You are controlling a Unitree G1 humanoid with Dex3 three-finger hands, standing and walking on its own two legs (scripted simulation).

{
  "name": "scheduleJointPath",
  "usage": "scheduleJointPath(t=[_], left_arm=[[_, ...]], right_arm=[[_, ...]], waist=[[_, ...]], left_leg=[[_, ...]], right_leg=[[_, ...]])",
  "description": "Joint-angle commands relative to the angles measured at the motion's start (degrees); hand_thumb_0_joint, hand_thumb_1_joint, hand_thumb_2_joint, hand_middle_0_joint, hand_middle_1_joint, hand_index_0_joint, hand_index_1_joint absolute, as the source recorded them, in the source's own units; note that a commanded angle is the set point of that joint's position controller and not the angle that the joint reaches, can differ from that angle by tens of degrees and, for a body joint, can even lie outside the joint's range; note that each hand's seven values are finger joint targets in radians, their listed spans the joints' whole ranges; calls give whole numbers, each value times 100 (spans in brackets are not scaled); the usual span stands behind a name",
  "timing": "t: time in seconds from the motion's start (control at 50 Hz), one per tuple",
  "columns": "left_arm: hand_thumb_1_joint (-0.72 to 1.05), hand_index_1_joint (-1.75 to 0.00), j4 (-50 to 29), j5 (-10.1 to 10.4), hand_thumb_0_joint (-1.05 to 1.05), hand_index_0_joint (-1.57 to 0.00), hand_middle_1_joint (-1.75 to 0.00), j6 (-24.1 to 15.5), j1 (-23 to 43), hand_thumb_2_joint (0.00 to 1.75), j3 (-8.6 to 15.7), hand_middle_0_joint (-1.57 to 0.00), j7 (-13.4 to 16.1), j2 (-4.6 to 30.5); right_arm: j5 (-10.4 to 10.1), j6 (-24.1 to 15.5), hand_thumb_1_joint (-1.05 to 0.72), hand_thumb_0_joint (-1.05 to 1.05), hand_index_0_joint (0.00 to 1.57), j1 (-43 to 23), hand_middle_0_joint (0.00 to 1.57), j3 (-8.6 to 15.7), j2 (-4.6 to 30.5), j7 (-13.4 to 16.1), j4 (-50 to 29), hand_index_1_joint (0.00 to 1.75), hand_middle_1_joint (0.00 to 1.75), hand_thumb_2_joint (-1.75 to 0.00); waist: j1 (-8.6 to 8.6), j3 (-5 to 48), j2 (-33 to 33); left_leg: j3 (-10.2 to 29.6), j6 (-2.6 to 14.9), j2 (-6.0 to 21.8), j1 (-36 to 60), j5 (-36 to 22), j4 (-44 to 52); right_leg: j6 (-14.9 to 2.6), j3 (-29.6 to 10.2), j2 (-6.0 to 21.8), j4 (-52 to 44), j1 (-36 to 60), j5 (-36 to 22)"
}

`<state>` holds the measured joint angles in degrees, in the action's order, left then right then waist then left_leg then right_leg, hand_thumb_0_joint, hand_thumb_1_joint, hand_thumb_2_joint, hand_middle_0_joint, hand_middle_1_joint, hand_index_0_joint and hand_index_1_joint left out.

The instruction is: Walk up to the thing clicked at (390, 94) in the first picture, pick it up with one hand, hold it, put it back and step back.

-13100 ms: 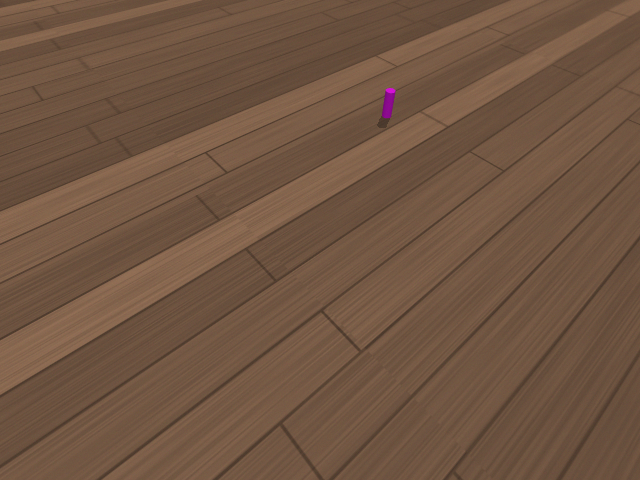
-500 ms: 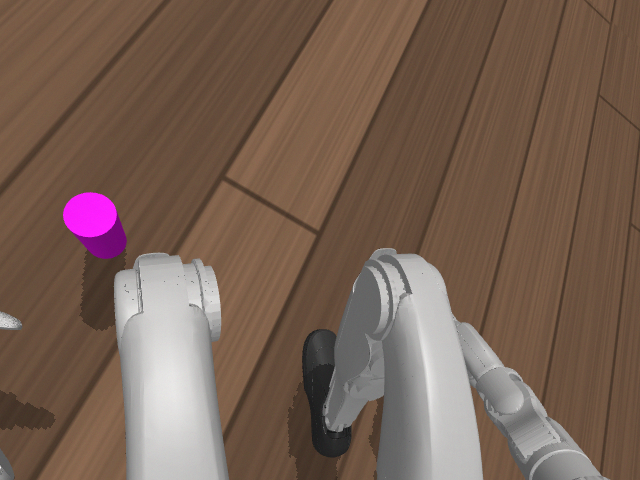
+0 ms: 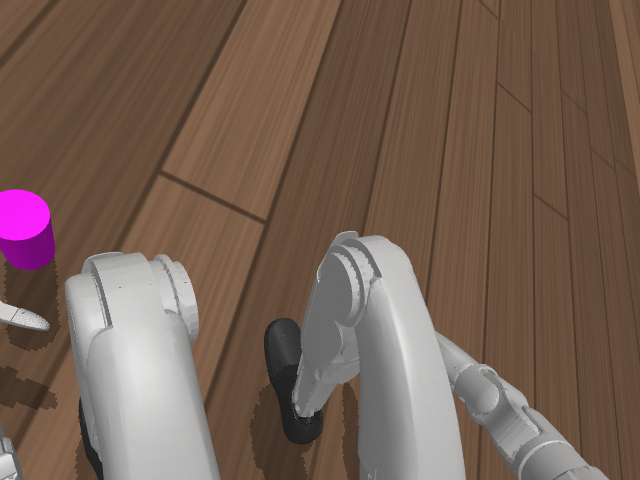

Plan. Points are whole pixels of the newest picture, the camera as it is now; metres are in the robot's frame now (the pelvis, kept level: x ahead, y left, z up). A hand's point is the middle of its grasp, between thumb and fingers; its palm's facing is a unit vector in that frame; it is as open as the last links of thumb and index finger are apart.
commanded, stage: close in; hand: left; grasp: from the side
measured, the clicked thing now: (24, 234) +0.39 +0.26 -0.20
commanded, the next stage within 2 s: close in 0.18 s
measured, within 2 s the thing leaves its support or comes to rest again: leaves its support in 1.40 s
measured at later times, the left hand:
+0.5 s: hand (18, 242) +0.37 +0.26 -0.18, palm faces +0.25 -0.97 +0.01, open 15.0 cm
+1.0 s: hand (21, 229) +0.39 +0.26 -0.18, palm faces +0.28 -0.96 +0.00, open 7.9 cm
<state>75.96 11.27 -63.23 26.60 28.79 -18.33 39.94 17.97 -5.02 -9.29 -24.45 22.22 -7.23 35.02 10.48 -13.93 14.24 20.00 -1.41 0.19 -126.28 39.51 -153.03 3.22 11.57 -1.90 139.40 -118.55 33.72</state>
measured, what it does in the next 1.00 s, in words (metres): stands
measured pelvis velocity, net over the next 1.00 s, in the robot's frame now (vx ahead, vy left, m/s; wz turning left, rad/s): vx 0.00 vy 0.01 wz -0.05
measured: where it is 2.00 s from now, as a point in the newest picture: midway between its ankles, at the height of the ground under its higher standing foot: (220, 435)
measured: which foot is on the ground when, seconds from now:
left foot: down 0.00-1.00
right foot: down 0.00-1.00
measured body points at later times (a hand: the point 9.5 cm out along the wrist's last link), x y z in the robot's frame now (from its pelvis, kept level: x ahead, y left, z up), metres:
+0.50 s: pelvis +0.00 +0.01 +0.00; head +0.20 +0.21 +0.34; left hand +0.36 +0.31 -0.17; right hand +0.18 -0.23 -0.02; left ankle +0.09 +0.13 -0.24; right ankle +0.15 -0.13 -0.24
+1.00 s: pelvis +0.00 +0.01 +0.00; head +0.21 +0.20 +0.34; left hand +0.37 +0.31 -0.17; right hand +0.17 -0.23 -0.02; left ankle +0.09 +0.13 -0.24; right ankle +0.15 -0.13 -0.24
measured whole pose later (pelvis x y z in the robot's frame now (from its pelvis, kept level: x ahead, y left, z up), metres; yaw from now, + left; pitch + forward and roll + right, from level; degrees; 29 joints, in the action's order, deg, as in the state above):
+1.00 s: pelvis +0.00 +0.01 +0.00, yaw -3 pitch +8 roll -18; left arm 80.9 4.6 -69.7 28.5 25.4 0.9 43.7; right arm 22.3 -2.2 -10.8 -29.3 21.6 -10.1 32.8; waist 12.8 -17.9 17.0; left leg 24.0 -1.3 0.6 -124.9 40.5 -154.5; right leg 4.2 14.4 -3.7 137.6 -116.4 32.5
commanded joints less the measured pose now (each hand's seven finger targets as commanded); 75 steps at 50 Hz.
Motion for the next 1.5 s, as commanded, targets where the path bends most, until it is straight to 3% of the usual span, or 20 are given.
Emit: scheduleJointPath(t=[0.0, 0.06, 0.16, 0.24, 0.3, 0.36, 0.46, 0.62, 0.78, 0.86, 0.9, 0.96, 1.04, 1.08, 1.18, 1.3, 1.38, 1.4, 1.42, 1.48], left_arm=[[-57, -5, -657, 10, 0, -8, -6, -498, 1162, 1, -124, -7, 371, 831], [-55, -6, -411, -69, 0, -7, -7, -597, 1165, 4, -164, -6, 635, 824], [-45, -5, -237, -283, 0, -6, -6, -786, 1020, 7, -219, -5, 931, 876], [-41, -4, -233, -339, 0, -4, -5, -905, 967, 10, -225, -4, 1155, 819], [-30, -9, -172, -393, 0, -11, -8, -971, 947, 17, -183, -13, 1351, 881], [-10, -25, -257, -464, 0, -28, -24, -1062, 1056, 29, -243, -30, 1491, 924], [11, -35, -243, -629, 0, -37, -34, -1101, 1199, 43, -319, -39, 1646, 980], [40, -57, -87, -645, 0, -59, -56, -1062, 1163, 65, -428, -61, 1833, 941], [64, -80, -63, -660, 0, -83, -80, -1072, 1194, 86, -248, -85, 1936, 1115], [58, -99, -165, -681, 0, -99, -97, -1074, 1149, 99, -309, -101, 1938, 1092], [60, -103, -169, -667, 0, -104, -102, -1057, 1169, 103, -354, -105, 1943, 981], [54, -107, -275, -648, 0, -107, -106, -1038, 1101, 106, -403, -108, 1924, 1021], [56, -116, -222, -621, 0, -115, -115, -992, 1301, 113, -422, -116, 1976, 971], [59, -123, -203, -640, 0, -119, -121, -1019, 1278, 121, -359, -120, 1995, 1083], [56, -134, -302, -671, 0, -124, -131, -1032, 1274, 128, -458, -126, 1943, 1002], [52, -139, -778, -650, 0, -129, -136, -969, 1313, 130, -307, -132, 1959, 1139], [53, -139, -1351, -662, 0, -130, -136, -823, 1346, 130, -382, -132, 1940, 1038], [50, -139, -1500, -686, 0, -130, -136, -745, 1210, 129, -383, -133, 1929, 1052], [51, -140, -1520, -689, 0, -132, -138, -653, 1198, 130, -463, -134, 1911, 957], [48, -141, -1916, -657, 0, -133, -139, -437, 1161, 130, -522, -135, 1887, 819]], right_arm=[[51, -2, -91, 0, 20, -120, 20, 651, 1940, 46, -289, 30, 30, -90], [121, 30, -91, 0, 20, -100, 20, 593, 1969, 3, -313, 30, 30, -90], [211, 86, -90, 0, 20, -172, 20, 522, 2002, -35, -366, 30, 30, -90], [280, 128, -90, 0, 20, -184, 20, 488, 2042, -77, -370, 30, 30, -90], [326, 141, -90, 0, 20, -156, 20, 419, 2017, -111, -358, 30, 30, -90], [362, 151, -89, 0, 20, -145, 20, 394, 2033, -129, -333, 30, 30, -90], [413, 226, -88, 0, 20, -140, 20, 392, 2087, -152, -308, 30, 30, -90], [433, 229, -87, 0, 20, -170, 20, 308, 2013, -177, -288, 30, 30, -89], [442, 286, -87, 0, 20, -180, 20, 270, 2033, -174, -302, 30, 30, -89], [437, 319, -87, 0, 20, -229, 20, 279, 2008, -178, -344, 30, 30, -90], [451, 314, -88, 0, 20, -181, 20, 290, 2023, -184, -305, 30, 30, -90], [437, 328, -87, 0, 20, -131, 20, 288, 2010, -190, -305, 30, 30, -89], [421, 306, -88, 0, 20, -213, 20, 300, 2035, -188, -311, 30, 30, -90], [416, 313, -87, 0, 20, -232, 20, 300, 2050, -199, -347, 30, 30, -89], [410, 328, -90, 0, 20, -208, 20, 325, 2034, -215, -353, 30, 30, -90], [361, 348, -90, 0, 20, -109, 20, 417, 2044, -241, -341, 30, 30, -90], [316, 357, -90, 0, 20, -9, 20, 565, 2005, -257, -320, 30, 30, -90], [290, 358, -90, 0, 20, 48, 20, 596, 1951, -251, -284, 30, 30, -90], [262, 376, -89, 0, 20, 77, 20, 649, 1954, -249, -277, 30, 30, -90], [159, 399, -90, 0, 20, 138, 20, 802, 1909, -259, -295, 30, 30, -90]], waist=[[527, 2856, -2655], [608, 2650, -2514], [570, 2482, -2681], [622, 2531, -2796], [677, 2576, -2812], [745, 2555, -2881], [870, 2475, -2998], [873, 2509, -2765], [858, 2503, -2840], [790, 2408, -2886], [888, 2486, -2930], [822, 2601, -2874], [913, 2395, -2756], [853, 2349, -2744], [875, 2425, -2815], [750, 2613, -3118], [709, 2968, -3350], [605, 3071, -3427], [660, 3083, -3401], [537, 3123, -3407]], left_leg=[[-658, -10, 235, 1852, 36, 2010], [-600, 13, 224, 1698, 358, 2033], [-477, -43, 251, 1784, 327, 2157], [-402, -96, 274, 2022, -53, 2140], [-404, -81, 262, 1982, -93, 2085], [-359, -87, 295, 2082, -181, 2063], [-265, -133, 342, 2180, -100, 2130], [-330, -66, 303, 1990, -188, 1962], [-261, -89, 342, 2090, -270, 1997], [-263, -90, 352, 2024, -130, 2058], [-254, -102, 353, 2125, -256, 2037], [-301, -78, 343, 2132, -413, 1985], [-277, -54, 356, 1969, -61, 2004], [-241, -56, 366, 1933, 123, 2060], [-246, -68, 355, 2038, -64, 2062], [-254, -111, 370, 2212, -178, 2173], [-378, -119, 345, 2360, -417, 2163], [-415, -127, 350, 2468, -488, 2197], [-447, -119, 337, 2418, -459, 2195], [-491, -97, 313, 2284, -187, 2350]], right_leg=[[-351, 741, -216, -1027, 1193, -277], [-330, 793, -244, -1088, 1181, -67], [-354, 874, -256, -989, 1117, -118], [-346, 896, -254, -918, 1203, -431], [-333, 919, -285, -943, 1386, -488], [-317, 921, -288, -915, 1380, -593], [-315, 983, -284, -905, 1283, -547], [-297, 984, -354, -1010, 1445, -664], [-298, 1010, -365, -982, 1494, -736], [-319, 1011, -371, -997, 1409, -609], [-310, 1013, -374, -984, 1464, -728], [-311, 986, -380, -1019, 1596, -848], [-306, 996, -379, -1068, 1428, -608], [-308, 1023, -373, -1066, 1367, -447], [-310, 1002, -367, -1027, 1421, -593], [-337, 967, -335, -983, 1418, -662], [-360, 871, -319, -985, 1481, -870], [-377, 829, -320, -999, 1484, -921], [-375, 818, -311, -1042, 1475, -897], [-392, 760, -283, -1101, 1344, -706]])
